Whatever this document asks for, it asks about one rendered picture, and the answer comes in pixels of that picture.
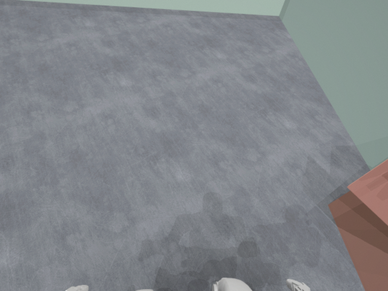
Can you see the robot right thigh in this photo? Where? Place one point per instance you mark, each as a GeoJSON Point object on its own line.
{"type": "Point", "coordinates": [230, 284]}

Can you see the right robot hand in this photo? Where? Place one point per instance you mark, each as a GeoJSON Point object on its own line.
{"type": "Point", "coordinates": [296, 286]}

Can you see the cupboard door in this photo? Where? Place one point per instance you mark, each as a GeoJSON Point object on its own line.
{"type": "Point", "coordinates": [372, 189]}

